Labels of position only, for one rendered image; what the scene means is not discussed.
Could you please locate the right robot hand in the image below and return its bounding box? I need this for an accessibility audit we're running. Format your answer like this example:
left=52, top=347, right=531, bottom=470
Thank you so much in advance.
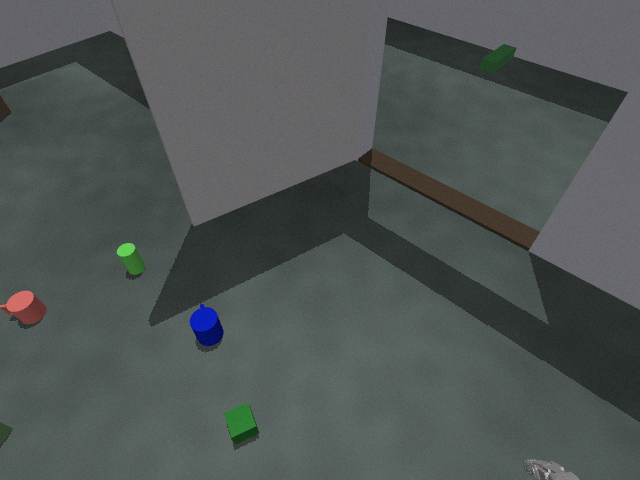
left=523, top=459, right=580, bottom=480

